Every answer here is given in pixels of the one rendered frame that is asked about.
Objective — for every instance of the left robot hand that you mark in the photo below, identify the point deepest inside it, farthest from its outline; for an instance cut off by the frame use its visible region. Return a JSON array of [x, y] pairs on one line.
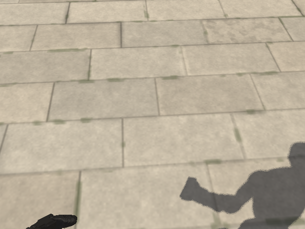
[[54, 222]]

